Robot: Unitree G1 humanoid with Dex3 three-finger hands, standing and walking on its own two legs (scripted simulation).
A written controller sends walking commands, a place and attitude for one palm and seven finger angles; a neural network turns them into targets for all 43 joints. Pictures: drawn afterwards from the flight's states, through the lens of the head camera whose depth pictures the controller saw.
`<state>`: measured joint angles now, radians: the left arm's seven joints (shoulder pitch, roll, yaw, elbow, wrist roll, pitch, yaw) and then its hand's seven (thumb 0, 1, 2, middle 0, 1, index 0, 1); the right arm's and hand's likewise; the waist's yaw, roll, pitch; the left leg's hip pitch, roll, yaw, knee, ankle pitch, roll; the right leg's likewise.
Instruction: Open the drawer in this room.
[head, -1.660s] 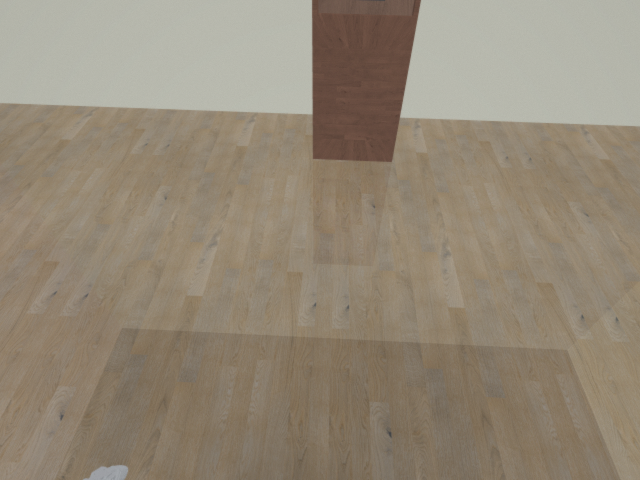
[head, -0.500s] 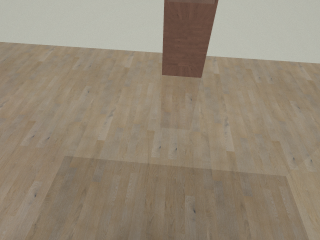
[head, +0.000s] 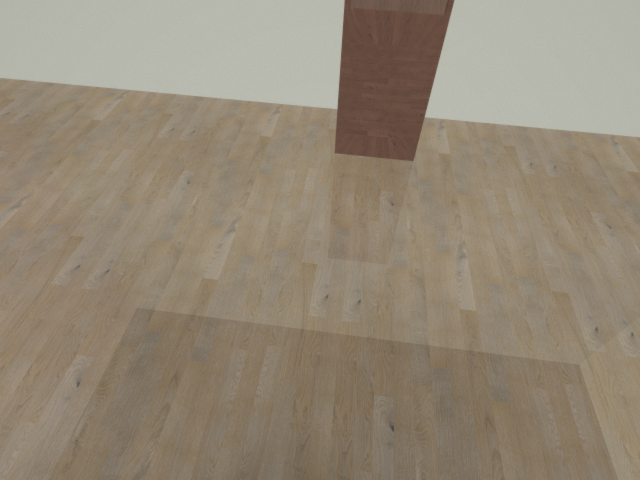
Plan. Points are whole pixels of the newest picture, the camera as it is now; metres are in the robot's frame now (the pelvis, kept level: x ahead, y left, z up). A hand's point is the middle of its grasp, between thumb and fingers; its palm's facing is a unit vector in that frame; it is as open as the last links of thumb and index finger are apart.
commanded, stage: stand and wait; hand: left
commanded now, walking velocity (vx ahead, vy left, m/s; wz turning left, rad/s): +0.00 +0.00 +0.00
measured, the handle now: out of the picture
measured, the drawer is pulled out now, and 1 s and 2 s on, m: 0.00 0.00 0.00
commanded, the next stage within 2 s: turn or walk to find it in 0.46 s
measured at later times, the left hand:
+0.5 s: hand out of the picture +0.09 +0.24 -0.15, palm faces -0.03 -0.94 -0.34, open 7.4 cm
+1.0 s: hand out of the picture +0.04 +0.20 -0.18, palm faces +0.11 -0.97 -0.23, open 7.4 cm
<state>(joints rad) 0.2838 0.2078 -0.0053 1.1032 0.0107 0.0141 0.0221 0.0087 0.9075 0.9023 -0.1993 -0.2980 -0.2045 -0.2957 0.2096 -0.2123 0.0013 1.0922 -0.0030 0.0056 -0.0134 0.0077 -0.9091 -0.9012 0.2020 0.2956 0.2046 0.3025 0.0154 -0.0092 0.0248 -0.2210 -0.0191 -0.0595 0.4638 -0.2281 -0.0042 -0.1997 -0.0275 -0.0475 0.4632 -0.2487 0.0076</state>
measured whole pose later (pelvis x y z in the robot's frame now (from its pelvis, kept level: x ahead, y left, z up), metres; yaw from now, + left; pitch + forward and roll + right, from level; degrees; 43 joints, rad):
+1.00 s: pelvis +0.01 +0.00 +0.00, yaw +6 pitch +1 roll +1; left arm 0.19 0.22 0.01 1.01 0.01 0.05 0.03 0.01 0.91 0.90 -0.20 -0.30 -0.20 -0.30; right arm 0.22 -0.16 0.00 1.02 -0.02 0.02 -0.02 0.01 -0.91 -0.90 0.20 0.30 0.21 0.30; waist -0.01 -0.03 0.06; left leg -0.27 -0.06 -0.07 0.48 -0.22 0.02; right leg -0.30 -0.03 -0.02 0.76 -0.49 0.03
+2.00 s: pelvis +0.10 -0.01 -0.01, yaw +4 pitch +0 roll +0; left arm 0.24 0.16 0.05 1.03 0.02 -0.04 0.00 0.01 0.92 0.90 -0.19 -0.30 -0.20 -0.30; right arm 0.45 -0.13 -0.03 1.17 -0.02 -0.02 -0.02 0.01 -0.90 -0.90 0.20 0.30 0.20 0.30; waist -0.02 0.03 0.03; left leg -0.16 0.06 0.07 0.61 -0.43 -0.02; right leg -0.30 -0.02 -0.12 0.59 -0.29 -0.04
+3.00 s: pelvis +0.43 +0.01 +0.00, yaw -1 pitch +0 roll +0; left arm 0.20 0.17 0.05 1.05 0.02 -0.04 0.02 -0.02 0.95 0.90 -0.20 -0.30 -0.21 -0.30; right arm 0.29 -0.13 -0.03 1.10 -0.02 0.00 -0.01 0.01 -0.92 -0.90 0.20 0.30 0.20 0.30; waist -0.01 0.01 0.02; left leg -0.35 0.10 0.12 0.81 -0.44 -0.03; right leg -0.24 -0.04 -0.15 0.46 -0.22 -0.03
